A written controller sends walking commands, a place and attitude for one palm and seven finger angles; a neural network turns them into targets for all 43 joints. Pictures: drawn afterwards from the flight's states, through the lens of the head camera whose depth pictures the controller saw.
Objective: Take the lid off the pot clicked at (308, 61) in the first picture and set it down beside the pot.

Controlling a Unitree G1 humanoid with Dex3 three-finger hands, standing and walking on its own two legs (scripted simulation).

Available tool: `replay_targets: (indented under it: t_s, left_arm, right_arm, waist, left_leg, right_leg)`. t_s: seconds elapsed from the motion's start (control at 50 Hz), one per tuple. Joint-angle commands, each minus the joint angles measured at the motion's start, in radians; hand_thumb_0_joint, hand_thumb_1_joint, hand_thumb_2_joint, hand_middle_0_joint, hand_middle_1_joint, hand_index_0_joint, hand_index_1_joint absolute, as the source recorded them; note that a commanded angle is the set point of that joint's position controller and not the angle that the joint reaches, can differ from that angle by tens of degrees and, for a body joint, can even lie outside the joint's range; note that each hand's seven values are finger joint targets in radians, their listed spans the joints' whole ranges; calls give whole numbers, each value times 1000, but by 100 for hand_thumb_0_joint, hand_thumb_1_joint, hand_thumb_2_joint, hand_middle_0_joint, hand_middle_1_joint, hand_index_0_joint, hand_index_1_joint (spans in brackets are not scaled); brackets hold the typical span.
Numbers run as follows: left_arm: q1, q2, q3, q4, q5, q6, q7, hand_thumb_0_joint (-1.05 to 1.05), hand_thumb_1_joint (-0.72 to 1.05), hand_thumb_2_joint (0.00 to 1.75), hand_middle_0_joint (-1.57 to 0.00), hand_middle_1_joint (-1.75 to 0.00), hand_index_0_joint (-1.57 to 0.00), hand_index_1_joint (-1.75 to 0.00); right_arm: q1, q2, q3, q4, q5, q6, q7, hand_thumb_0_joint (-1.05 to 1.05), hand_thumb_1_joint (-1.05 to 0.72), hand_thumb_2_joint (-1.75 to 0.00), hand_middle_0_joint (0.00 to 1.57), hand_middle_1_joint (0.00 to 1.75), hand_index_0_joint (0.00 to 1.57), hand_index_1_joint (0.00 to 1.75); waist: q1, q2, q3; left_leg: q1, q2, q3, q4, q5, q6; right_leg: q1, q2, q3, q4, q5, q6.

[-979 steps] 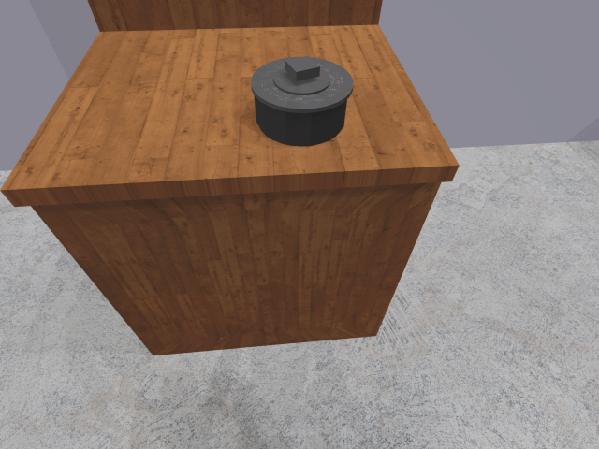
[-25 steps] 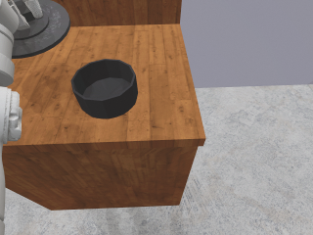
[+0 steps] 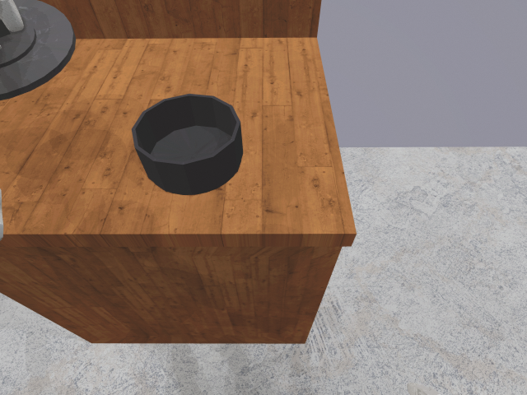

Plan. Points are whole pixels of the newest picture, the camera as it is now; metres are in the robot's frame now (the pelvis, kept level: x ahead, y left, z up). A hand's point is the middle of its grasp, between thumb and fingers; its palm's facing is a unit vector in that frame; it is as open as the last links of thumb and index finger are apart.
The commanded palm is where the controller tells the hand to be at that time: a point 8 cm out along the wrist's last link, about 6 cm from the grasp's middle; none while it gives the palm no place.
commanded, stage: move the lid sideways beside the pot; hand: left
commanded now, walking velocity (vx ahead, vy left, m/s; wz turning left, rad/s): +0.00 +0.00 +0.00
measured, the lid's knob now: out of the picture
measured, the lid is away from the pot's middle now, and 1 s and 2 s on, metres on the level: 0.21 0.26 0.24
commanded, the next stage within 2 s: lower the lid onto the table in 0.50 s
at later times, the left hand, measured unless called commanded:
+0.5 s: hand out of the picture +0.46 +0.35 +0.31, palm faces -0.16 -0.14 -0.98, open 6.7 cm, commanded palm +0.47 +0.34 +0.38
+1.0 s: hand out of the picture +0.46 +0.35 +0.29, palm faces -0.18 -0.21 -0.96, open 6.7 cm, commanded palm +0.47 +0.34 +0.35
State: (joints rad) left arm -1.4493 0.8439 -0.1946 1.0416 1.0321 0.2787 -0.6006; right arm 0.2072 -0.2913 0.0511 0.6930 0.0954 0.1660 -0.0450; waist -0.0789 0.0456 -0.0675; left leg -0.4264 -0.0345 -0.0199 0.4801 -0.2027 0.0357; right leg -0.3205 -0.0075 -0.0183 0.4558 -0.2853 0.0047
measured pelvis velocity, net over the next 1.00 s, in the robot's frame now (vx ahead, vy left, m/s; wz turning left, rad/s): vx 0.01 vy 0.01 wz -0.02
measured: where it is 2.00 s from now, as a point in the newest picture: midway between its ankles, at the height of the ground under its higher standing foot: outside the picture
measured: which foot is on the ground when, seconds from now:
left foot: down 0.00-1.00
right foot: down 0.00-1.00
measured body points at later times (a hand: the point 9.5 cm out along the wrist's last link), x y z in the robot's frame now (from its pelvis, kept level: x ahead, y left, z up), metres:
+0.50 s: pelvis +0.01 +0.00 +0.00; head +0.07 +0.00 +0.45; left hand +0.46 +0.36 +0.36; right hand +0.05 -0.27 -0.13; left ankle +0.02 +0.10 -0.74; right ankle -0.04 -0.12 -0.74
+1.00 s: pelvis +0.01 +0.01 +0.00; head +0.07 +0.00 +0.45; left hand +0.47 +0.36 +0.34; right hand +0.06 -0.26 -0.13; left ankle +0.02 +0.10 -0.74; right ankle -0.04 -0.12 -0.74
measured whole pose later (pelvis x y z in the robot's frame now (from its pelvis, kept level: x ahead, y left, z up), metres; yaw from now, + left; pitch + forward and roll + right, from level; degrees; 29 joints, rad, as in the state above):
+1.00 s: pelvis +0.01 +0.01 +0.00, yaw -1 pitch +10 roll -1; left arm -1.47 0.95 -0.14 1.19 1.06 0.26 -0.60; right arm 0.26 -0.30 0.06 0.70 0.10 0.15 -0.04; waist -0.11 0.04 -0.06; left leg -0.46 -0.03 0.00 0.50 -0.22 0.05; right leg -0.34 0.00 0.00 0.44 -0.28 0.02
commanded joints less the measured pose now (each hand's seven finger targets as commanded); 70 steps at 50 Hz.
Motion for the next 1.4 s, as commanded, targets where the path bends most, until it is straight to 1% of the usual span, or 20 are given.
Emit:
replay_targets:
  t_s: [0.0, 0.08, 0.16, 0.26, 0.3, 0.32, 0.36, 0.44, 0.52, 0.68, 0.72, 0.8, 0.82, 0.84, 0.86, 0.96, 1.1, 1.16, 1.24, 1.38]
  left_arm:
    - [-570, 213, 48, -227, 15, -17, 61, 0, 59, 107, -75, -100, -93, -107]
    - [-553, 242, 41, -135, 28, -27, 60, 0, 59, 107, -75, -100, -93, -107]
    - [-644, 284, 63, -219, 36, -50, 67, 0, 59, 107, -75, -100, -93, -107]
    - [-547, 361, 111, -114, 50, -73, 66, 0, 59, 107, -75, -100, -93, -107]
    - [-517, 290, 57, -97, 28, -75, 58, 0, 59, 107, -75, -100, -93, -107]
    - [-533, 357, 104, -103, 47, -74, 62, 0, 59, 107, -75, -100, -93, -107]
    - [-539, 365, 96, -108, 46, -78, 60, 0, 59, 107, -75, -100, -93, -107]
    - [-582, 270, 27, -140, 38, -73, 52, 0, 59, 107, -75, -100, -93, -107]
    - [-594, 358, 96, -187, 54, -82, 59, 0, 59, 107, -75, -100, -93, -107]
    - [-537, 321, 72, -32, 45, -27, 49, 0, 59, 107, -75, -100, -93, -107]
    - [-603, 349, 90, -135, 53, -23, 54, 0, 59, 107, -75, -100, -93, -107]
    - [-549, 338, 99, -121, 40, -20, 56, 0, 59, 107, -75, -100, -93, -107]
    - [-540, 381, 129, -98, 58, -20, 61, 0, 59, 107, -75, -100, -93, -107]
    - [-499, 319, 80, -23, 53, -19, 57, 0, 59, 107, -75, -100, -93, -107]
    - [-475, 336, 91, -19, 45, -20, 58, 0, 59, 107, -75, -100, -93, -107]
    - [-592, 339, 92, -139, 45, -26, 68, 0, 59, 107, -75, -100, -93, -107]
    - [-517, 237, 21, -46, 14, -34, 67, 0, 59, 107, -75, -100, -93, -107]
    - [-613, 250, 28, -114, 29, -37, 77, 0, 59, 107, -75, -100, -93, -107]
    - [-540, 289, 62, -21, 33, -55, 83, 0, 59, 107, -75, -100, -93, -107]
    - [-551, 342, 115, -68, 36, -81, 94, 0, 59, 107, -75, -100, -93, -107]
  right_arm:
    - [7, -156, -51, -94, -2, -32, -10, 0, -90, -90, 20, 30, 20, 30]
    - [10, -156, -39, -79, 3, -26, -19, 0, -90, -90, 20, 30, 20, 30]
    - [22, -157, -44, -76, -1, -35, -20, 0, -90, -90, 20, 30, 20, 30]
    - [42, -162, -40, -74, 0, -29, -27, 0, -90, -90, 20, 30, 20, 30]
    - [36, -167, -42, -76, 8, -26, -25, 0, -90, -90, 20, 30, 20, 30]
    - [46, -170, -42, -68, 2, -21, -22, 0, -90, -90, 20, 30, 20, 30]
    - [47, -173, -41, -71, 6, -17, -24, 0, -90, -90, 20, 30, 20, 30]
    - [67, -169, -50, -61, 7, -29, -20, 0, -90, -90, 20, 30, 20, 30]
    - [89, -174, -54, -55, 1, -35, -19, 0, -90, -90, 20, 30, 20, 30]
    - [95, -175, -54, -58, 2, -36, -5, 0, -90, -90, 20, 30, 20, 30]
    - [87, -178, -56, -68, -1, -34, 1, 0, -90, -90, 20, 30, 20, 30]
    - [95, -178, -57, -77, 1, -43, 0, 0, -90, -90, 20, 30, 20, 30]
    - [101, -174, -56, -77, -3, -40, -1, 0, -90, -90, 20, 30, 20, 30]
    - [100, -170, -54, -77, 1, -42, -4, 0, -90, -90, 20, 30, 20, 30]
    - [100, -173, -52, -76, 3, -37, -4, 0, -90, -90, 20, 30, 20, 30]
    - [102, -173, -61, -79, -1, -44, -8, 0, -90, -90, 20, 30, 20, 30]
    - [99, -181, -54, -56, 9, -59, -13, 0, -90, -90, 20, 30, 20, 30]
    - [115, -176, -61, -45, 1, -70, -17, 0, -90, -90, 20, 30, 20, 30]
    - [123, -180, -56, -37, 3, -79, -24, 0, -90, -90, 20, 30, 20, 30]
    - [131, -182, -65, -47, -3, -72, -20, 0, -90, -90, 20, 30, 20, 30]
  waist:
    - [-21, 84, -417]
    - [-25, 23, -340]
    - [-21, 102, -436]
    - [-18, 52, -398]
    - [-24, 87, -361]
    - [-17, 69, -379]
    - [-22, 71, -366]
    - [-33, 141, -394]
    - [-26, 150, -475]
    - [-32, 77, -380]
    - [-25, 136, -464]
    - [-24, 128, -453]
    - [-22, 101, -454]
    - [-34, 71, -396]
    - [-32, 38, -373]
    - [-33, 128, -457]
    - [-47, 119, -349]
    - [-52, 168, -425]
    - [-52, 94, -394]
    - [-39, 123, -457]
  left_leg:
    - [417, -1, -12, 30, 457, 31]
    - [311, -3, 4, -12, 258, 34]
    - [389, -2, -5, 7, 361, 36]
    - [327, 1, 11, 11, 363, 39]
    - [331, 4, 17, 11, 387, 37]
    - [327, 9, 14, 8, 374, 35]
    - [320, 11, 14, 6, 366, 38]
    - [419, 19, -6, 30, 490, 35]
    - [461, 20, -9, 38, 534, 31]
    - [359, 6, 5, 34, 476, 35]
    - [419, 13, 1, 43, 554, 29]
    - [427, 13, -1, 62, 605, 32]
    - [409, 13, -5, 59, 583, 31]
    - [374, 10, 2, 58, 536, 35]
    - [341, 10, 6, 43, 464, 35]
    - [418, 11, -9, 51, 501, 38]
    - [372, 13, -4, 20, 357, 32]
    - [433, 12, -18, 29, 387, 32]
    - [363, 6, -7, 29, 336, 38]
    - [385, 7, -6, 50, 449, 37]
  right_leg:
    - [-22, 38, -22, -51, 284, -43]
    - [-3, 35, -23, -65, 221, -37]
    - [10, 39, -18, -61, 258, -37]
    - [43, 39, -16, -57, 289, -33]
    - [23, 36, -21, -63, 298, -37]
    - [31, 39, -15, -61, 283, -32]
    - [22, 41, -16, -64, 280, -32]
    - [-43, 49, -27, -68, 280, -34]
    - [-22, 52, -24, -62, 290, -29]
    - [-9, 49, -28, -52, 321, -29]
    - [-1, 47, -21, -43, 343, -28]
    - [-8, 50, -27, -36, 362, -32]
    - [-1, 52, -23, -31, 348, -27]
    - [-25, 52, -28, -33, 330, -27]
    - [-12, 50, -27, -40, 308, -23]
    - [-22, 50, -22, -41, 303, -29]
    - [-68, 50, -34, -63, 220, -36]
    - [-79, 55, -29, -65, 225, -33]
    - [-48, 55, -26, -59, 239, -31]
    - [-19, 56, -19, -35, 306, -29]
